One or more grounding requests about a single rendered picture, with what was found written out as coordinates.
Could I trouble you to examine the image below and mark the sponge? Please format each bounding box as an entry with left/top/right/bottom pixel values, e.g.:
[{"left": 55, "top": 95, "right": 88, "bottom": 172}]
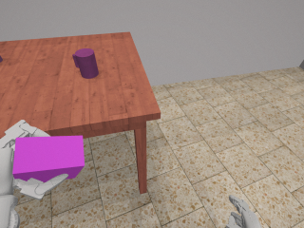
[{"left": 12, "top": 135, "right": 85, "bottom": 182}]

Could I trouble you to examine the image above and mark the table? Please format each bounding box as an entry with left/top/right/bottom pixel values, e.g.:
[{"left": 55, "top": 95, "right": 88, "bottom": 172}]
[{"left": 0, "top": 31, "right": 162, "bottom": 194}]

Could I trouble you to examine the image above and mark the left robot hand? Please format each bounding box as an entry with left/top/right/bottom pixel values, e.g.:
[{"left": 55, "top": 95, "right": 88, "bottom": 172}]
[{"left": 0, "top": 120, "right": 69, "bottom": 200}]

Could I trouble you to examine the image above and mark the right robot hand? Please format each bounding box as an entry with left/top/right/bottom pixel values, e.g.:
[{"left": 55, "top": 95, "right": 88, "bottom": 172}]
[{"left": 225, "top": 195, "right": 262, "bottom": 228}]

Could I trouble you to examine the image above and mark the left robot forearm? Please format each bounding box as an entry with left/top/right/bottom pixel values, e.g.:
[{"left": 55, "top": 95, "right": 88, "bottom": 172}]
[{"left": 0, "top": 195, "right": 20, "bottom": 228}]

